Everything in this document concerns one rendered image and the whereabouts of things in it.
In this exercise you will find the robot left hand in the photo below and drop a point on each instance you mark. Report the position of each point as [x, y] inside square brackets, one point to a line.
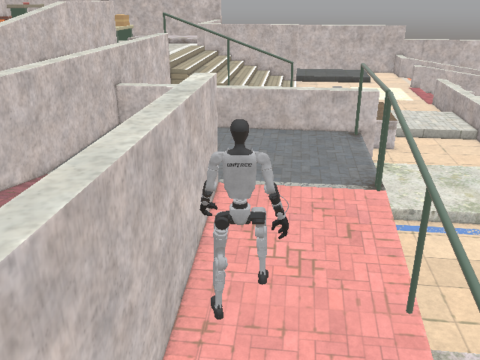
[211, 205]

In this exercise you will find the robot right upper arm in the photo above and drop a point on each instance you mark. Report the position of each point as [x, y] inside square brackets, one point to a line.
[267, 173]

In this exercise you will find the robot right hand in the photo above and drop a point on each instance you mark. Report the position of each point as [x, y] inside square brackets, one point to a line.
[284, 228]

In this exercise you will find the robot left upper arm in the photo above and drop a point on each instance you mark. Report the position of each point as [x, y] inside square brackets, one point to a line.
[215, 160]

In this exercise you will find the right robot forearm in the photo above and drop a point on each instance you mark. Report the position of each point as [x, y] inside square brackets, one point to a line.
[276, 204]

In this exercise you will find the robot torso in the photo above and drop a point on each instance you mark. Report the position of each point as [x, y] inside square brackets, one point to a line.
[239, 178]

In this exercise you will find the left robot forearm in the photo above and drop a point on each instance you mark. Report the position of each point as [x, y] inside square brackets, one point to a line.
[206, 195]

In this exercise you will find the robot right thigh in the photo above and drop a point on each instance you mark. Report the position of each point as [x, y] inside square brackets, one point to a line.
[258, 217]

